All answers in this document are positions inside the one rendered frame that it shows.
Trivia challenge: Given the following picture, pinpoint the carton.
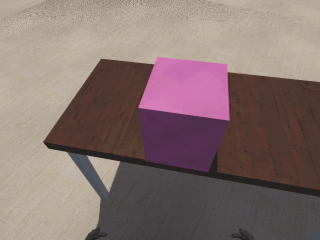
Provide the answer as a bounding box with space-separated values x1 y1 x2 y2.
138 57 230 172

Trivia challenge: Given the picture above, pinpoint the robot left hand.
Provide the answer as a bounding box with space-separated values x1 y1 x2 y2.
85 227 108 240

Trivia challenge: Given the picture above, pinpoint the table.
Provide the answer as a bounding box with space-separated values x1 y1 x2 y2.
43 58 320 240

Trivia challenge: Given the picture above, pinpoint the robot right hand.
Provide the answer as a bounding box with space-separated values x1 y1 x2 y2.
231 228 255 240

